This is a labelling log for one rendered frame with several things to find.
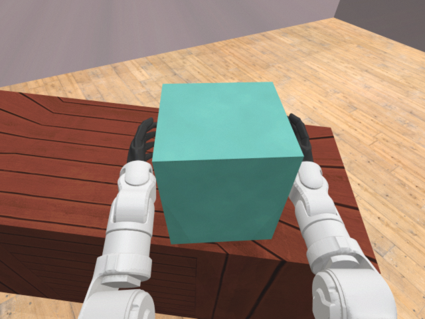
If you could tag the robot left forearm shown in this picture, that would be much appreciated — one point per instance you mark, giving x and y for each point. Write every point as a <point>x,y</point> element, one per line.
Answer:
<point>125,261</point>

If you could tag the robot right upper arm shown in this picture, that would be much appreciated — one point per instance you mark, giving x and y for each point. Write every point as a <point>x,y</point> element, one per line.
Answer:
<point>351,293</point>

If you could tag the robot right forearm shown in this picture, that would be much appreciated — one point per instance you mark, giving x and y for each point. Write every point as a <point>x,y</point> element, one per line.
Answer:
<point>328,242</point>

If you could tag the robot left upper arm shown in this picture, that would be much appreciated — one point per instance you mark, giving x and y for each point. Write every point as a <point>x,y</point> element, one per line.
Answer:
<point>119,304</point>

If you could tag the left robot hand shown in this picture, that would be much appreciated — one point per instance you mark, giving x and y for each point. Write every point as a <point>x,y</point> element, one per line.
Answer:
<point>138,146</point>

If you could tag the carton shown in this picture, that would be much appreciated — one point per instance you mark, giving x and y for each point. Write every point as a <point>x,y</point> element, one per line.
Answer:
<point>225,159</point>

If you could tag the right robot hand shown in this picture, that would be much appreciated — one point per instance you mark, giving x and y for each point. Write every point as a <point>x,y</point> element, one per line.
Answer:
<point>302,136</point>

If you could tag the pedestal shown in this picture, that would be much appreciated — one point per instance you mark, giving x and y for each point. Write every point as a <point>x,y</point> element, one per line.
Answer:
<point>60,161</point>

